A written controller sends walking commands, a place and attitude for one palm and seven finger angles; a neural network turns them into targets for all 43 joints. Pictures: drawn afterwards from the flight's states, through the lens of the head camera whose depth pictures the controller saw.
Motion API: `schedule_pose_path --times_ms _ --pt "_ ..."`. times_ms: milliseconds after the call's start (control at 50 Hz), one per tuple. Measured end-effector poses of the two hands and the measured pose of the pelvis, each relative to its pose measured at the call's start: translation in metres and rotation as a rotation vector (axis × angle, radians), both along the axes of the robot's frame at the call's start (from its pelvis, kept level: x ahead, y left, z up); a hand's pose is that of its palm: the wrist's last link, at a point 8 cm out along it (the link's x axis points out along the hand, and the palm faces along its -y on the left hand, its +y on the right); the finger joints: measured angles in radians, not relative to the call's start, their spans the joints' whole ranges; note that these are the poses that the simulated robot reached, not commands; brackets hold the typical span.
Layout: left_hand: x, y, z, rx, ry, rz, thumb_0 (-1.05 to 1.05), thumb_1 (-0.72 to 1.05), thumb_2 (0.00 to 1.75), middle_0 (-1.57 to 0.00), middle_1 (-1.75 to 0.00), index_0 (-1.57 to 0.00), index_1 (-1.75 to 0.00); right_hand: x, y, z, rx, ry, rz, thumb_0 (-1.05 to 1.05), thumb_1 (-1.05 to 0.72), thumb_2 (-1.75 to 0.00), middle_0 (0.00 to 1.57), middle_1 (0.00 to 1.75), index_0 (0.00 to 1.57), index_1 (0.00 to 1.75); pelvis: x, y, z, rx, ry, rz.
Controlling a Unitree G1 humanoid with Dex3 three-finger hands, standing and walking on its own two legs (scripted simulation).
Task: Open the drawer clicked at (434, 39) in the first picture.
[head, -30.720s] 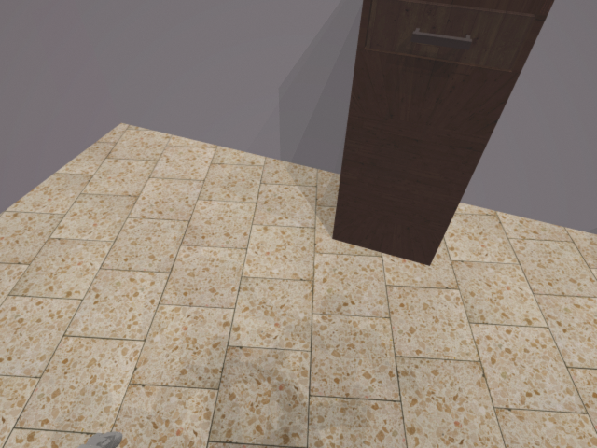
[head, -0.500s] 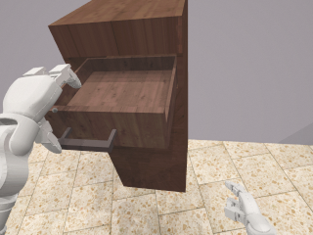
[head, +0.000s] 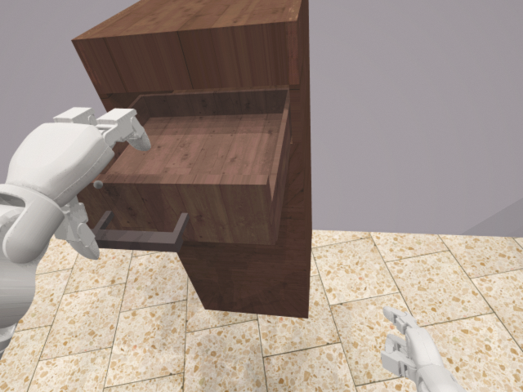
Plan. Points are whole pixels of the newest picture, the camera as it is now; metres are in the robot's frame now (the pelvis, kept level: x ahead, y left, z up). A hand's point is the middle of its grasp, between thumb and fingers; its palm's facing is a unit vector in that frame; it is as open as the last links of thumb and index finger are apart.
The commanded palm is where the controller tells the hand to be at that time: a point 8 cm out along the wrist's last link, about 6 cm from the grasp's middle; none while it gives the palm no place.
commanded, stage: draw the hand back to the body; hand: left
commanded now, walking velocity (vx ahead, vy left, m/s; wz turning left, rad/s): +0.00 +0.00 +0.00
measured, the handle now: (138, 229) +0.29 +0.23 +0.15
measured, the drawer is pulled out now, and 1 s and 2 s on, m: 0.29 0.29 0.29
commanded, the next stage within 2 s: step back with the hand held close in 1.40 s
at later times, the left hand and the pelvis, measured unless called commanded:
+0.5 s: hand (62, 174) +0.23 +0.22 +0.30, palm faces +0.40 -0.48 -0.78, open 13.7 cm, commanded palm +0.17 +0.26 +0.33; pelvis +0.00 +0.01 +0.00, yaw +1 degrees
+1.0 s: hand (25, 136) +0.23 +0.23 +0.35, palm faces +0.56 -0.76 -0.32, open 10.4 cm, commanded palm +0.18 +0.28 +0.33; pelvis +0.04 +0.00 +0.01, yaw -1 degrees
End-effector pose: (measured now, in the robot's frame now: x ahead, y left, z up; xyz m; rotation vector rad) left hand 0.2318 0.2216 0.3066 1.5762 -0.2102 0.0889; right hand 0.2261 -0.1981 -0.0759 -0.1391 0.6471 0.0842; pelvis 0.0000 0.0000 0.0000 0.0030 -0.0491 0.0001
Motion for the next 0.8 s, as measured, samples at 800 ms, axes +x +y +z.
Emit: schedule_pose_path --times_ms 800 --pt "-0.040 0.038 0.007 -1.006 -0.643 -0.379 0.00 -0.10 0.48 -0.28 -0.94 -0.28 -0.94 -0.039 -0.021 0.002 -0.134 0.067 -0.119 0.02 -0.91 -0.90 0.20 0.30 0.21 0.30 0.032 0.005 0.011 -0.017 -0.028 -0.019"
